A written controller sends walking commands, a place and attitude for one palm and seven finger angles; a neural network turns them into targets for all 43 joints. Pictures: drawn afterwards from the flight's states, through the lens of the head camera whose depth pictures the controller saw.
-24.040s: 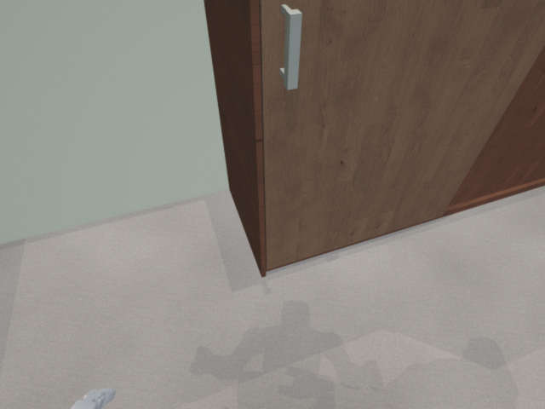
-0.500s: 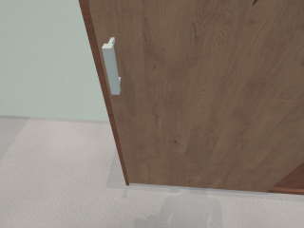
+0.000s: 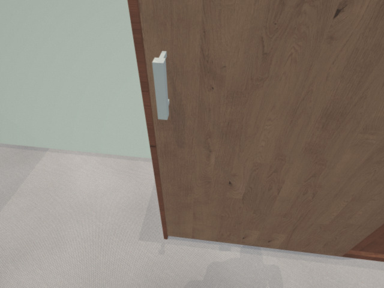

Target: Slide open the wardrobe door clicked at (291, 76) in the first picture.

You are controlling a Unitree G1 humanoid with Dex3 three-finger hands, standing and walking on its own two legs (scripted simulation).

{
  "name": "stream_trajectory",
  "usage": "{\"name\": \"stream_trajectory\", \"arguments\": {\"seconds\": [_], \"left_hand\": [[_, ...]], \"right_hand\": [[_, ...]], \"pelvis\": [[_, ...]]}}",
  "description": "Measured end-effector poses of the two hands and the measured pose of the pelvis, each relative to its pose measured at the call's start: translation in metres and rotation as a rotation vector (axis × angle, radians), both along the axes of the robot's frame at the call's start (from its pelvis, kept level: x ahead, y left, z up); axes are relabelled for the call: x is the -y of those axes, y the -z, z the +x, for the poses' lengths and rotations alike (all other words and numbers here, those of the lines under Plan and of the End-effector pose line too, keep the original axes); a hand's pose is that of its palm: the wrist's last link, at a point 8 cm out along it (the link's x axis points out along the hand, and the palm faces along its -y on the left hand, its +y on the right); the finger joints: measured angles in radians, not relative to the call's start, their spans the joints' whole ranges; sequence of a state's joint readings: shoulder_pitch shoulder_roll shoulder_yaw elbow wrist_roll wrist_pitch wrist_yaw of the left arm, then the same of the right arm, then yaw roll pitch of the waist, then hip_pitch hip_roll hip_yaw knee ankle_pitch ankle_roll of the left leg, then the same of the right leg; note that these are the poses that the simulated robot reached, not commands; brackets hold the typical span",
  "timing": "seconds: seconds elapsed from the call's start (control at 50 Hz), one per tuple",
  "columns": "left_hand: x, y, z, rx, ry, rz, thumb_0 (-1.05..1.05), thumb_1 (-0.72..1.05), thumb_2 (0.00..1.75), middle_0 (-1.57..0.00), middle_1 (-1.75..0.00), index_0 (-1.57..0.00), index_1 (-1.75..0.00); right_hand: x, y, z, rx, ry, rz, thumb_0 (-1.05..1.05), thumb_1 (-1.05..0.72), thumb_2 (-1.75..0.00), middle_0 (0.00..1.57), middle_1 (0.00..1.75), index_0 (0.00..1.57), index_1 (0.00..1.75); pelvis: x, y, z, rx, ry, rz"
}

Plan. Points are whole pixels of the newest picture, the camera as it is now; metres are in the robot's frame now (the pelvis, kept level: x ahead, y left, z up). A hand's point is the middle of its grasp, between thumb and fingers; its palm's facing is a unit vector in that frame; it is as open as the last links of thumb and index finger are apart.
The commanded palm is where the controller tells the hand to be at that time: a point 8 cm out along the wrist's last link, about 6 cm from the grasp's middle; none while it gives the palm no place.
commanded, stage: look again from close up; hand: left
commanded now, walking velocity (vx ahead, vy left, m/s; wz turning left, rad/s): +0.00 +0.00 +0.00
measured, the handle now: (163, 86) +0.51 +0.11 +0.19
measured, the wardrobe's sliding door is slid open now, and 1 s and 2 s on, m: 0.00 0.00 0.00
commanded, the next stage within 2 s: none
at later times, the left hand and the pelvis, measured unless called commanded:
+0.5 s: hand out of the picture -0.04 +0.25 -0.17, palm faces -0.01 -0.96 -0.26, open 7.4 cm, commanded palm none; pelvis -0.05 +0.04 +0.00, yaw +0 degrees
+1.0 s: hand out of the picture -0.10 +0.21 -0.17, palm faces +0.03 -0.98 -0.18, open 7.4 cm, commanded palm none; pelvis -0.06 +0.04 +0.00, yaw +1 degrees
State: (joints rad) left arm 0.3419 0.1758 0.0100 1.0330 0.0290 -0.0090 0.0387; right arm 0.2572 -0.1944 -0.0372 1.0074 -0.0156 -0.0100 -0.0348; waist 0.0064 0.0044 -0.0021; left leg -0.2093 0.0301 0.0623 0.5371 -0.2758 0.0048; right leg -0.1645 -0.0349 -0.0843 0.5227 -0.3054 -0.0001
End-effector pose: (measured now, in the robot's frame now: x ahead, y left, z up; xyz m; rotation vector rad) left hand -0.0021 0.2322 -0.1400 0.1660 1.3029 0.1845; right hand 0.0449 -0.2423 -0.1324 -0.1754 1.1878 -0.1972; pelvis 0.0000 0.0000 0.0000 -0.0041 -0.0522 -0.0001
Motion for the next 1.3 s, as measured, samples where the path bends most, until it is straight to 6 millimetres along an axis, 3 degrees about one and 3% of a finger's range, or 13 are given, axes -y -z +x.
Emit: {"name": "stream_trajectory", "arguments": {"seconds": [0.1, 0.22, 0.34, 0.48, 0.64, 0.8, 0.98, 1.3], "left_hand": [[-0.021, -0.004, 0.012, 0.079, 0.031, 0.019, 0.0, 0.9, 0.9, -0.2, -0.3, -0.2, -0.29], [-0.042, -0.01, 0.013, 0.12, 0.057, 0.038, 0.0, 0.9, 0.9, -0.2, -0.3, -0.2, -0.29], [-0.059, -0.01, -0.005, 0.09, 0.067, 0.047, 0.0, 0.9, 0.9, -0.2, -0.3, -0.2, -0.29], [-0.067, -0.007, -0.039, 0.007, 0.051, 0.043, 0.0, 0.9, 0.9, -0.2, -0.3, -0.2, -0.29], [-0.059, -0.002, -0.078, -0.082, 0.024, 0.016, 0.0, 0.9, 0.9, -0.2, -0.3, -0.2, -0.29], [-0.043, 0.002, -0.096, -0.118, 0.002, -0.018, 0.0, 0.9, 0.9, -0.2, -0.3, -0.2, -0.29], [-0.026, 0.004, -0.099, -0.12, -0.012, -0.044, 0.0, 0.9, 0.9, -0.2, -0.3, -0.2, -0.29], [-0.014, 0.003, -0.084, -0.122, -0.013, -0.053, 0.0, 0.9, 0.9, -0.2, -0.3, -0.2, -0.29]], "right_hand": [[-0.004, -0.009, 0.001, 0.056, -0.019, -0.017, 0.0, -0.91, -0.9, 0.2, 0.3, 0.2, 0.3], [-0.01, -0.014, -0.018, 0.05, -0.031, -0.025, 0.0, -0.9, -0.9, 0.2, 0.3, 0.2, 0.3], [-0.016, -0.012, -0.05, -0.014, -0.02, -0.029, 0.0, -0.9, -0.9, 0.2, 0.3, 0.2, 0.3], [-0.022, -0.008, -0.083, -0.102, -0.002, -0.027, 0.0, -0.9, -0.9, 0.2, 0.3, 0.2, 0.3], [-0.03, -0.004, -0.096, -0.14, 0.007, -0.011, 0.01, -0.9, -0.9, 0.2, 0.3, 0.2, 0.3], [-0.041, -0.001, -0.089, -0.127, 0.002, 0.014, 0.0, -0.9, -0.9, 0.2, 0.3, 0.2, 0.3], [-0.053, 0.003, -0.084, -0.119, 0.002, 0.049, 0.0, -0.9, -0.9, 0.2, 0.3, 0.2, 0.3], [-0.059, 0.008, -0.1, -0.184, 0.038, 0.076, 0.0, -0.9, -0.9, 0.2, 0.3, 0.2, 0.3]], "pelvis": [[-0.009, 0.0, -0.015, 0.013, 0.007, -0.008], [-0.02, -0.002, -0.032, 0.011, 0.007, -0.011], [-0.031, -0.003, -0.044, 0.003, 0.006, -0.012], [-0.039, -0.004, -0.053, -0.004, -0.001, -0.013], [-0.042, -0.003, -0.058, -0.006, -0.004, -0.013], [-0.042, -0.003, -0.06, -0.008, -0.007, -0.012], [-0.04, -0.003, -0.059, -0.016, -0.009, -0.011], [-0.035, -0.003, -0.048, -0.028, -0.004, -0.005]]}}
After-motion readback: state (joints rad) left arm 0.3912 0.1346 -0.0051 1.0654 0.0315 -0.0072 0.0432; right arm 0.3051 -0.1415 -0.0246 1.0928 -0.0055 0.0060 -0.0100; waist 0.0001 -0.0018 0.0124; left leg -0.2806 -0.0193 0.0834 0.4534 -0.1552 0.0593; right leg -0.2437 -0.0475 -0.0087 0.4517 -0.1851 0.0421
